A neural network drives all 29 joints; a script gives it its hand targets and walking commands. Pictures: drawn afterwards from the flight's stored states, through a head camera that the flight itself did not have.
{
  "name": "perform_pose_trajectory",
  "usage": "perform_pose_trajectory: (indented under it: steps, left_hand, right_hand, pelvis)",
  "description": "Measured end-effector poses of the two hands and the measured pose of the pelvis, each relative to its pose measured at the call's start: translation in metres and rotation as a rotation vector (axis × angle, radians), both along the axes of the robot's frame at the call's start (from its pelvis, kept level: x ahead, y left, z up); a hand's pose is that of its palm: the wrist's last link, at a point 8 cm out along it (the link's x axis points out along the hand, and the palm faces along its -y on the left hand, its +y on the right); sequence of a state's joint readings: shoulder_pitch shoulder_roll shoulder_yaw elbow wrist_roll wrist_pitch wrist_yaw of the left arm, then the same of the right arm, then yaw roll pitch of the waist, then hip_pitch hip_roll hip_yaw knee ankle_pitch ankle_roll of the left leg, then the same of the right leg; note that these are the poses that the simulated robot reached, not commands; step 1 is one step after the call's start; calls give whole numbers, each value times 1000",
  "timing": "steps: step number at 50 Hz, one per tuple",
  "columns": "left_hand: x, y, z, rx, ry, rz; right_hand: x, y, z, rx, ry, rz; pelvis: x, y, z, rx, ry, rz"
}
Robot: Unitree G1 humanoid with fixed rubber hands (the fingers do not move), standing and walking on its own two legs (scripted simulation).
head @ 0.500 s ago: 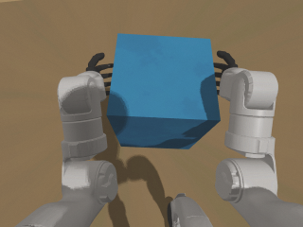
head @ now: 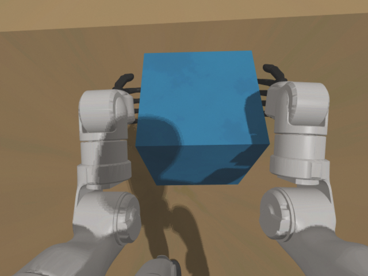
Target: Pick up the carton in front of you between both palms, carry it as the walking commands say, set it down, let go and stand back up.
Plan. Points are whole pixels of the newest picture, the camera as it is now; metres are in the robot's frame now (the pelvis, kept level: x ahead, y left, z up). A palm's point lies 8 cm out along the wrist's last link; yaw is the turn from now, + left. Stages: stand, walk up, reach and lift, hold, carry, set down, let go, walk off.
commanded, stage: carry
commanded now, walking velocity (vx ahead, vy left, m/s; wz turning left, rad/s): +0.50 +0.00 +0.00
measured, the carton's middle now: (197, 127) +0.41 +0.01 +0.08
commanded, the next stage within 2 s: none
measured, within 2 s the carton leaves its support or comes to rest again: neither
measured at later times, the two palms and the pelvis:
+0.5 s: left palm (159, 19) +0.67 +0.12 +0.20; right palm (269, 9) +0.71 -0.16 +0.21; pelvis +0.30 -0.04 +0.05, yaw +0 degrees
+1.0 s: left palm out of the picture +1.00 +0.10 +0.24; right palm out of the picture +0.97 -0.18 +0.25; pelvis +0.59 -0.01 +0.08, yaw -1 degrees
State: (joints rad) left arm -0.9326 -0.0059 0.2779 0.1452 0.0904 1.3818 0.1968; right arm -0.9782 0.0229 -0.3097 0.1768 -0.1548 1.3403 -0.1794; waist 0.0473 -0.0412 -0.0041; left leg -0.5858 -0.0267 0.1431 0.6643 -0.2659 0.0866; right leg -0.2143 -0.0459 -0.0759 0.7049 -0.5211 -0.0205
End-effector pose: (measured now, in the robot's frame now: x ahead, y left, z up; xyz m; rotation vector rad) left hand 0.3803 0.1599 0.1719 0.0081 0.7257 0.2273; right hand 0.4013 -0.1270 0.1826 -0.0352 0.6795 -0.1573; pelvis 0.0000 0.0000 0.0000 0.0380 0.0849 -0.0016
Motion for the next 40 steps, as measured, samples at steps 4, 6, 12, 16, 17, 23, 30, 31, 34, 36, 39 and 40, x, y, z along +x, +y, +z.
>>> perform_pose_trajectory:
  steps: [4, 6, 12, 16, 17, 23, 30, 31, 34, 36, 39, 40]
  left_hand:
    - [54, -18, -8, 19, 90, -85]
    - [78, -29, -8, 16, 120, -113]
    - [157, -50, 9, -13, 83, -130]
    - [212, -55, 25, -15, 34, -100]
    - [225, -55, 28, -10, 26, -89]
    - [278, -45, 27, 51, 88, 8]
    - [339, -24, 34, 41, 128, 104]
    - [352, -22, 39, 39, 113, 110]
    - [396, -18, 51, 32, 66, 106]
    - [428, -16, 56, 26, 42, 89]
    - [478, -17, 57, 16, 33, 32]
    - [493, -20, 57, 15, 46, 10]
  right_hand:
    - [29, -16, -4, -36, 56, -85]
    - [44, -25, -3, -35, 84, -133]
    - [111, -45, 20, -12, 49, -205]
    - [173, -50, 35, -1, 1, -184]
    - [190, -51, 37, 0, -7, -168]
    - [280, -41, 28, 12, 56, -33]
    - [363, -18, 29, 34, 88, 34]
    - [375, -16, 32, 39, 73, 32]
    - [414, -13, 44, 43, 25, 19]
    - [441, -11, 51, 33, 1, 5]
    - [474, -14, 55, -9, -11, -28]
    - [482, -17, 54, -18, 1, -46]
  pelvis:
    - [44, 10, 14, -23, -4, 1]
    - [64, 12, 22, -35, -1, -2]
    - [129, 6, 34, -51, 11, -13]
    - [185, -7, 32, -52, 18, -18]
    - [200, -12, 29, -55, 15, -16]
    - [277, -32, 37, -52, -1, -3]
    - [350, -35, 57, -27, 4, 12]
    - [362, -34, 58, -26, 5, 13]
    - [400, -28, 57, -24, 9, 16]
    - [430, -21, 53, -18, 7, 13]
    - [471, -10, 49, -5, -4, 0]
    - [483, -8, 53, -10, -4, 0]
